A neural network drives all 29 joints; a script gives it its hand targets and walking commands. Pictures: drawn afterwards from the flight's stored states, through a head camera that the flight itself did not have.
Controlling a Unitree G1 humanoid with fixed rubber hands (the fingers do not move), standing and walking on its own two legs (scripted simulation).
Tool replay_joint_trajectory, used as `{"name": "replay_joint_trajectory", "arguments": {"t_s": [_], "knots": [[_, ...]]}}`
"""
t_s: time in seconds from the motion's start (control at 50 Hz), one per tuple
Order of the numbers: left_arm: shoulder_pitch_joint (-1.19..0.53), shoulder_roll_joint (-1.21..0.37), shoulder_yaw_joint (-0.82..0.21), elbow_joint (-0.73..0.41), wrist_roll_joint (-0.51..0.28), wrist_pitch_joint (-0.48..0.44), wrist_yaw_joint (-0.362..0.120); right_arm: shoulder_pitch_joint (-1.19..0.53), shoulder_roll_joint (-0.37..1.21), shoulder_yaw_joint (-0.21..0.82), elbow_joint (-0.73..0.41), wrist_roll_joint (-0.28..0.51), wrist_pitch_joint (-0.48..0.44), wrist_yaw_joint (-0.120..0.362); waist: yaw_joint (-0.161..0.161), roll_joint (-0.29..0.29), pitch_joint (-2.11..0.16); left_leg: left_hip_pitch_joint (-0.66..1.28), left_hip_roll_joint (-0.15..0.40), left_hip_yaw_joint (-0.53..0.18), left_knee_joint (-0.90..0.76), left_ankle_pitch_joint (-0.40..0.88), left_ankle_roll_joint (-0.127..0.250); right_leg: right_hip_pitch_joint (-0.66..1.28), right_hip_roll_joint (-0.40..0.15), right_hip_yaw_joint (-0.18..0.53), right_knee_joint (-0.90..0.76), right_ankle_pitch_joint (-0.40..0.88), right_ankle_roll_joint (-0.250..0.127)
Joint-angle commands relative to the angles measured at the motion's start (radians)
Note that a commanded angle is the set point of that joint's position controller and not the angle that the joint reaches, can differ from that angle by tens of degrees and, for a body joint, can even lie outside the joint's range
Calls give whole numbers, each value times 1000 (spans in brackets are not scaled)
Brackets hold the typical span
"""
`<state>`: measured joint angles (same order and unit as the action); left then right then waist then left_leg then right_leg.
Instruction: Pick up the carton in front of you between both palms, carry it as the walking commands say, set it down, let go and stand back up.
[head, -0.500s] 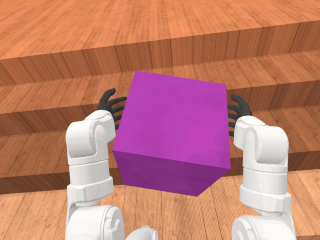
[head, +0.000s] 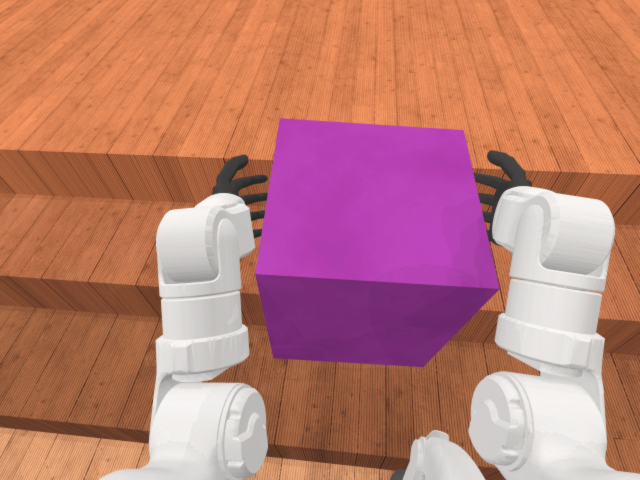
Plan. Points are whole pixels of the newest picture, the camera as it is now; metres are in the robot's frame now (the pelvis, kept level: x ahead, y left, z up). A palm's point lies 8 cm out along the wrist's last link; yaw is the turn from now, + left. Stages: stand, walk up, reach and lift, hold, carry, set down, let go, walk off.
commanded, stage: carry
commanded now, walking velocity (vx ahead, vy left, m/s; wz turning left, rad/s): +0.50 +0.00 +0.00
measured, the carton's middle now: (358, 255) +0.38 +0.06 +0.07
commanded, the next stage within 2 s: none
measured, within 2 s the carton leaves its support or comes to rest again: neither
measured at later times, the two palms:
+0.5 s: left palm out of the picture +0.66 +0.21 +0.33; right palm out of the picture +0.65 -0.08 +0.32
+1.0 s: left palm out of the picture +0.78 +0.26 +0.49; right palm out of the picture +0.80 -0.03 +0.49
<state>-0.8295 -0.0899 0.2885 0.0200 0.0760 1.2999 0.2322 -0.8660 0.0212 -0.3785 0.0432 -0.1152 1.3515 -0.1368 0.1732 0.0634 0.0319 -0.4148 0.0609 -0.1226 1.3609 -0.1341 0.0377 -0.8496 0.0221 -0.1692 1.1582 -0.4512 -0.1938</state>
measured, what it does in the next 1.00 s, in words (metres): climbs: left foot 0.16 m higher, then right foot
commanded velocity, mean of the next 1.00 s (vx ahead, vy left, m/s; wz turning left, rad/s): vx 0.11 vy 0.00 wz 0.00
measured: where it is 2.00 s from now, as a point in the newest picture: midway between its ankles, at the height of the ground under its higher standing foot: (324, 355)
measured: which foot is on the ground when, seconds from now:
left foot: up 0.00-0.42, down 0.44-1.00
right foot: down 0.00-0.46, up 0.48-0.84, down 0.86-1.00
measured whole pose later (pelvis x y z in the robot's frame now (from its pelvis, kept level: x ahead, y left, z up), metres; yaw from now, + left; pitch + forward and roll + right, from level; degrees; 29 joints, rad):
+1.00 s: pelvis +0.43 +0.09 +0.29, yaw +0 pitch +5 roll +0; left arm -0.81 -0.07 0.26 -0.02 0.08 1.33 0.22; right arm -0.85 0.04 -0.31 0.03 -0.11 1.35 -0.21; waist 0.08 0.00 -0.09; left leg -0.47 0.00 0.04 0.90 -0.41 0.06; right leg -0.19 0.02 -0.07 0.33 -0.21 -0.07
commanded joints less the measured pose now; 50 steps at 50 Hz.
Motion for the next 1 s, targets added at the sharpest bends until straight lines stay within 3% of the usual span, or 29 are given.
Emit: {"name": "replay_joint_trajectory", "arguments": {"t_s": [0.0, 0.02, 0.12, 0.18, 0.26, 0.28, 0.3, 0.32, 0.36, 0.38, 0.4, 0.42, 0.44, 0.46, 0.48, 0.52, 0.56, 0.62, 0.66, 0.7, 0.74, 0.76, 0.8, 0.82, 0.84, 0.86, 0.88, 0.9, 0.98], "knots": [[-954, -1133, -710, -207, -569, -29, -249, -690, 895, 484, -133, 195, -55, 78, -71, -173, -613, -400, -62, -35, 533, -41, 75, 758, -253, 755, -654, 141, -88], [-941, -1131, -738, -221, -576, -31, -248, -622, 880, 483, -108, 182, -66, 74, -75, -102, -617, -476, -48, -30, 523, -60, 91, 829, -261, 684, -629, 96, -75], [-788, -1042, -731, -221, -528, -32, -224, -509, 843, 578, -149, 195, -74, 75, -51, -49, -570, -652, -14, 67, 259, -253, 80, 1038, -295, 516, -704, 333, -91], [-666, -961, -683, -125, -474, 1, -215, -488, 780, 599, -144, 214, -48, 67, -2, -164, -521, -938, -13, 129, 688, -369, 105, 1156, -389, 565, -799, 405, -176], [-625, -851, -554, 37, -417, 55, -218, -575, 783, 610, -58, 268, 17, 62, 49, -117, -283, -1438, 3, 61, 899, -692, 92, 1394, -413, 546, -834, 355, -88], [-598, -831, -527, 79, -408, 65, -216, -585, 765, 598, -25, 264, 28, 59, 19, -87, -260, -1296, 33, 140, 701, -699, 77, 1269, -334, 457, -870, 407, -40], [-642, -834, -538, 40, -424, 65, -220, -590, 779, 584, -24, 273, 30, 53, -62, -122, -241, -1014, 45, 225, 368, -598, 69, 1058, -257, 304, -995, 395, 7], [-691, -857, -519, 23, -437, 63, -231, -625, 828, 582, -26, 277, 30, 47, -138, -235, -257, -633, 48, 264, 110, -450, 80, 781, -210, 104, -1081, 486, 45], [-734, -913, -465, 21, -424, 66, -244, -681, 899, 614, -12, 315, 20, 34, -241, -435, -445, -131, -80, 406, -42, -227, 81, 657, -210, -29, -988, 1328, 16], [-691, -918, -443, 63, -388, 71, -244, -685, 919, 604, 6, 330, 13, 33, -254, -390, -541, -22, -159, 432, -74, -137, 83, 719, -196, -33, -812, 1785, 33], [-663, -902, -396, 112, -339, 68, -237, -696, 966, 622, 15, 369, 11, 42, -327, -432, -604, 38, -177, 428, -339, -83, 70, 806, -177, -69, -517, 1893, 67], [-685, -892, -393, 113, -301, 61, -226, -747, 1025, 666, 9, 408, 7, 57, -422, -369, -666, 183, -193, 279, -676, -23, 65, 811, -130, -18, -136, 1683, 128], [-633, -896, -377, 127, -248, 53, -220, -792, 1059, 685, 43, 440, -6, 74, -325, -5, -731, 475, 97, -212, -832, 725, 163, 515, -1, 94, 185, 425, 238], [-605, -880, -363, 96, -208, 33, -208, -799, 1097, 713, 2, 501, -38, 92, -294, 167, -843, 588, 262, -527, -845, 1146, 310, 294, 138, 257, 658, 145, 252], [-598, -869, -364, 74, -186, 21, -204, -784, 1160, 740, -6, 550, -66, 116, -275, 158, -896, 539, 234, -531, -782, 968, 334, 282, 83, 362, 822, 179, 197], [-590, -929, -390, 101, -146, -20, -213, -861, 1257, 753, -51, 563, -108, 155, -216, -16, -610, 365, 124, -277, -787, 437, 202, 127, 33, 303, 697, 248, 125], [-770, -984, -494, -104, -203, -55, -220, -905, 1277, 752, -120, 557, -130, 178, -252, 48, -557, 418, 169, -280, -778, 260, 202, -40, -8, 295, 721, 123, 138], [-635, -964, -561, -153, -225, -58, -198, -752, 1221, 771, -182, 520, -132, 152, -249, -2, -572, 561, 180, -188, -830, 361, 215, -133, -36, 242, 528, 73, 129], [-428, -939, -582, -30, -200, -47, -194, -609, 1135, 768, -130, 462, -117, 137, -229, -74, -602, 580, 180, -50, -820, 680, 200, -7, -60, 178, 147, 80, 133], [-402, -924, -630, -55, -211, -41, -197, -546, 1076, 763, -113, 416, -104, 141, -216, 49, -577, 458, 145, 115, -848, 839, 174, 170, -23, 99, -100, 206, 135], [-536, -933, -687, -147, -289, -29, -206, -559, 1035, 742, -128, 397, -85, 146, -207, 123, -556, 410, 126, 154, -868, 845, 167, 295, -14, 66, -311, 270, 121], [-581, -927, -689, -159, -308, -21, -204, -586, 1025, 740, -138, 394, -72, 146, -194, 91, -548, 501, 68, 176, -841, 949, 145, 307, 38, 0, -438, 249, 129], [-551, -918, -694, -101, -322, 4, -197, -509, 933, 688, -85, 363, -50, 134, -148, 90, -636, 689, 51, 163, -627, 1144, 101, 495, 38, 6, -925, 543, 146], [-509, -915, -701, -93, -337, 14, -204, -479, 898, 673, -70, 351, -50, 128, -141, 85, -636, 607, 56, 123, -608, 857, 97, 690, -38, 59, -1072, 690, 152], [-543, -902, -689, -92, -343, 19, -210, -469, 893, 664, -48, 342, -44, 122, -152, 1, -595, 394, 44, 91, -612, 373, 80, 899, -110, 127, -1037, 933, 134], [-594, -885, -673, -96, -367, 22, -209, -505, 874, 660, -65, 337, -34, 115, -142, -177, -535, 33, -20, 126, -504, -196, 43, 1132, -252, 271, -819, 1457, 82], [-609, -859, -646, -57, -368, 31, -204, -523, 840, 643, -35, 323, -18, 107, -124, -259, -495, -204, -43, 125, -388, -380, 15, 1220, -374, 348, -677, 1753, -26], [-653, -860, -640, -51, -392, 40, -202, -516, 834, 604, 7, 307, -8, 92, -133, -209, -528, -243, -37, 119, -350, -389, 18, 1222, -403, 337, -669, 1693, -90], [-756, -919, -579, -60, -427, 54, -210, -609, 903, 586, 20, 328, 9, 74, -150, -157, -502, -93, -41, 157, -630, -189, 19, 1000, -262, 224, -678, 1418, 20]]}}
